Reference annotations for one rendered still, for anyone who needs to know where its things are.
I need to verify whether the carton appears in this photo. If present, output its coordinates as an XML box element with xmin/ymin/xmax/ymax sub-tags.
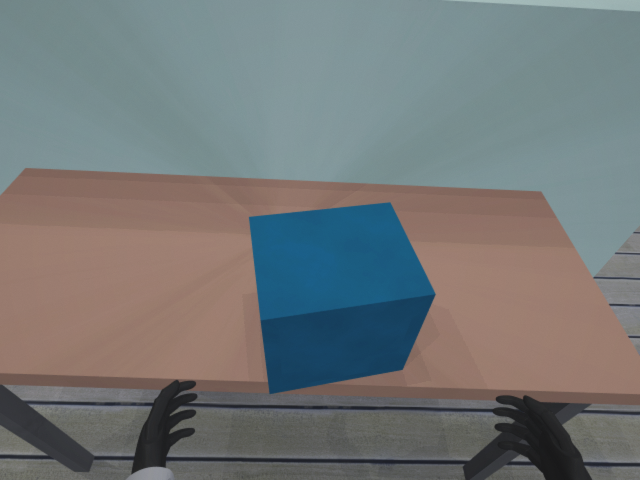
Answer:
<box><xmin>249</xmin><ymin>202</ymin><xmax>436</xmax><ymax>394</ymax></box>

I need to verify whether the right robot hand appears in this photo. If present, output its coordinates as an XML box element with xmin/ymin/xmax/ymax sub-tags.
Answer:
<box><xmin>492</xmin><ymin>395</ymin><xmax>592</xmax><ymax>480</ymax></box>

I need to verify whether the table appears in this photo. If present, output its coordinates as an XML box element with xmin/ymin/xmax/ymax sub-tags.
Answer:
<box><xmin>0</xmin><ymin>168</ymin><xmax>640</xmax><ymax>480</ymax></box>

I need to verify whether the left robot hand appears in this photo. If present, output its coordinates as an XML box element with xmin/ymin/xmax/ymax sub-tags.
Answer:
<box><xmin>131</xmin><ymin>380</ymin><xmax>197</xmax><ymax>475</ymax></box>

